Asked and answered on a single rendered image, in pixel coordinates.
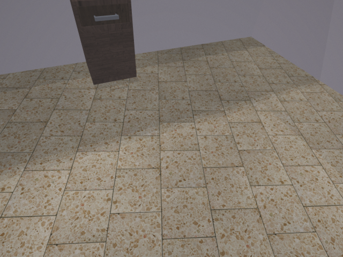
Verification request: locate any cabinet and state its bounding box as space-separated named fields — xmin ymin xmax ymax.
xmin=70 ymin=0 xmax=137 ymax=85

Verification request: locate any handle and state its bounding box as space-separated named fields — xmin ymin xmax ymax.
xmin=94 ymin=14 xmax=119 ymax=21

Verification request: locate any drawer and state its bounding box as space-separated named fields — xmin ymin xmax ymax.
xmin=77 ymin=3 xmax=130 ymax=27

